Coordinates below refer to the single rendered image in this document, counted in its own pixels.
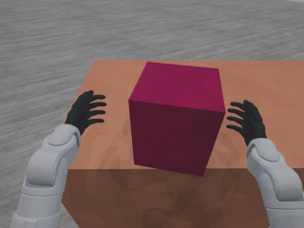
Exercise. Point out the carton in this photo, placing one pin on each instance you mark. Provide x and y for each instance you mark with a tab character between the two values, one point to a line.
176	112

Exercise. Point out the pedestal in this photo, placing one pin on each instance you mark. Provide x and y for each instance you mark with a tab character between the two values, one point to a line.
106	189

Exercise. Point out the left robot forearm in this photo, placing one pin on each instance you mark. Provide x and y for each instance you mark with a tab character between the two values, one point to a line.
45	179

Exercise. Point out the right robot forearm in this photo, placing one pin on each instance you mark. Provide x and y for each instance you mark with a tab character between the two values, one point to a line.
281	188

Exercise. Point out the left robot hand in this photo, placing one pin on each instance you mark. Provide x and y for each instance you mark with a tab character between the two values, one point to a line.
79	114

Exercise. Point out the right robot hand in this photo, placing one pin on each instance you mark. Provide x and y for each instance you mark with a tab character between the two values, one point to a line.
252	123

